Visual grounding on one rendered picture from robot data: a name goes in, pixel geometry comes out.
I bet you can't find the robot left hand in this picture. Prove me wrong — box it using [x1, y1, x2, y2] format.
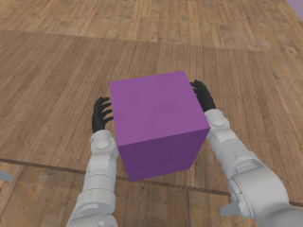
[92, 96, 114, 134]

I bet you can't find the robot right hand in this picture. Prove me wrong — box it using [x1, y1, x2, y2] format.
[189, 79, 216, 113]

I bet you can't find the robot left forearm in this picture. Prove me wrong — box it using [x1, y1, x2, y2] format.
[65, 130, 118, 227]

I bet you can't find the left robot upper arm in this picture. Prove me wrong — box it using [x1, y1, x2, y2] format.
[66, 212, 118, 227]

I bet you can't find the robot right forearm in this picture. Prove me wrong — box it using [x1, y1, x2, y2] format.
[205, 109, 289, 202]

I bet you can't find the table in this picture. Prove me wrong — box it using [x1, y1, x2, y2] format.
[0, 29, 303, 217]

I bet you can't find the right robot upper arm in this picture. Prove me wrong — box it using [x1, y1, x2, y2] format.
[227, 166, 303, 227]

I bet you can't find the carton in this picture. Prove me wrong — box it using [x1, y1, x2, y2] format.
[109, 70, 211, 182]

